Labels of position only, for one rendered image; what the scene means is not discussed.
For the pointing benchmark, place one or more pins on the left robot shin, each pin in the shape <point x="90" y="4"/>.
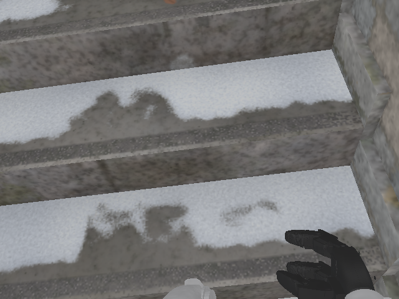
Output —
<point x="193" y="281"/>

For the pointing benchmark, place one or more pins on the left robot thigh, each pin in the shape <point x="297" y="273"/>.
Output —
<point x="191" y="292"/>

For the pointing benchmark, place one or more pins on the right robot hand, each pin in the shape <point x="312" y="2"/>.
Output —
<point x="308" y="280"/>

